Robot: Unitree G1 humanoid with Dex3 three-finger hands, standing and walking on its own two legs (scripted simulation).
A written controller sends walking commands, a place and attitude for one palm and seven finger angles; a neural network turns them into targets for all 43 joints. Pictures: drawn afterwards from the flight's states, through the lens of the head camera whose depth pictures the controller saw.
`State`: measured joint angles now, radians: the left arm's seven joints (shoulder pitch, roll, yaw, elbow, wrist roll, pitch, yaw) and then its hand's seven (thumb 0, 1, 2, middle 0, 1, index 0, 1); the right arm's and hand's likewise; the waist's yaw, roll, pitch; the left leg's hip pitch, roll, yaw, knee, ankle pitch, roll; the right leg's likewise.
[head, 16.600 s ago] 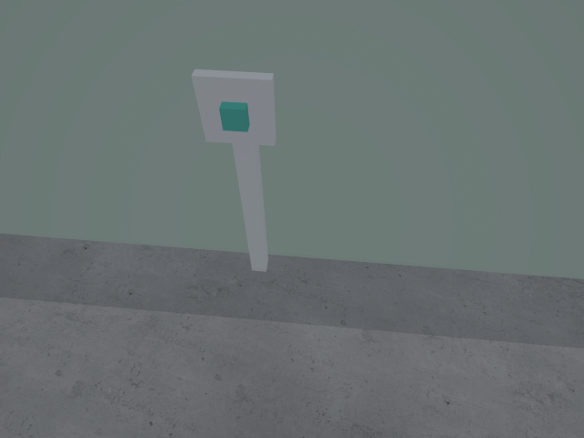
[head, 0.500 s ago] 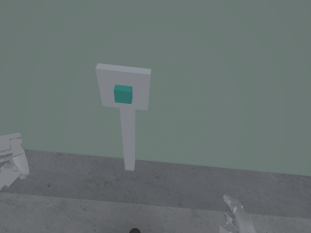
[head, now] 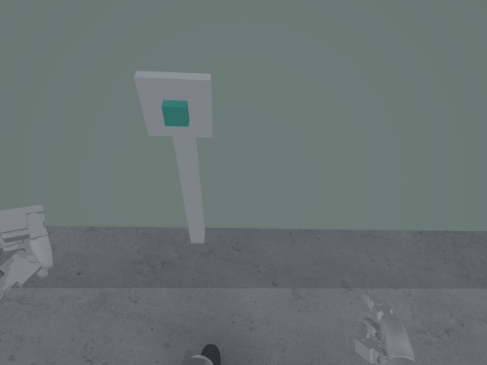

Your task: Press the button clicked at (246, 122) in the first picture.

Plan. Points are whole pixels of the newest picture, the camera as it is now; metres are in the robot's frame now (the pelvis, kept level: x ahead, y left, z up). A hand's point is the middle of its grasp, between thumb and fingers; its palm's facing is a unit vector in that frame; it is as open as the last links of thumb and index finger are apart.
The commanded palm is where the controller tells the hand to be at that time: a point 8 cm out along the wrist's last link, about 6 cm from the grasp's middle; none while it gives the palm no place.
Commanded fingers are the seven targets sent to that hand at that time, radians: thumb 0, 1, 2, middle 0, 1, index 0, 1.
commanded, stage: stop stepping back and stand still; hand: left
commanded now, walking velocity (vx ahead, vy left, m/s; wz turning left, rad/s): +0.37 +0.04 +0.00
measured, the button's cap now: (176, 112) +0.69 +0.19 +0.00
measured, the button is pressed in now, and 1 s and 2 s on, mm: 0 0 0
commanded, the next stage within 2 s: let the arm hang, fingers relaxed in 0.86 s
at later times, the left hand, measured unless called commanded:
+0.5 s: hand out of the picture +0.13 +0.24 +0.17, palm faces +0.40 -0.80 -0.44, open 3.1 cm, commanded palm +0.07 +0.29 +0.19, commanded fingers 0.00 0.90 0.90 -1.30 -1.50 -1.30 -1.50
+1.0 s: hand out of the picture +0.15 +0.27 +0.14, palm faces +0.33 -0.81 -0.48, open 3.1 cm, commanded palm none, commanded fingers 0.00 0.90 0.90 -1.19 -1.38 -1.19 -1.38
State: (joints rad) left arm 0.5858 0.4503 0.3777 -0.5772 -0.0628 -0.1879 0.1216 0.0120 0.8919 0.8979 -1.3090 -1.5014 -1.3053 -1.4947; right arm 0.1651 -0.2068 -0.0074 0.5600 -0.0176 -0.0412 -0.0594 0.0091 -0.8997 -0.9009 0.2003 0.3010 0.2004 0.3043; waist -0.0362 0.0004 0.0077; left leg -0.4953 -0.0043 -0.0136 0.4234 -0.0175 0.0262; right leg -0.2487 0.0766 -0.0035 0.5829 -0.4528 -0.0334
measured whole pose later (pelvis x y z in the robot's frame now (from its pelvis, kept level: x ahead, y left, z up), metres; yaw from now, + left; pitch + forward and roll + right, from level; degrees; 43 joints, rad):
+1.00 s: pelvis -0.03 +0.02 +0.01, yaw +3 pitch +0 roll -1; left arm 0.56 0.40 0.28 -0.41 -0.01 -0.21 0.10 0.01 0.89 0.90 -1.31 -1.50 -1.31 -1.49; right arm 0.18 -0.21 0.01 0.64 0.00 -0.13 -0.02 0.01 -0.90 -0.90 0.20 0.30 0.20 0.30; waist 0.02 0.02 0.00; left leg -0.30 0.00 0.02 0.52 -0.23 0.02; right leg -0.22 0.01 -0.05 0.47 -0.26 0.00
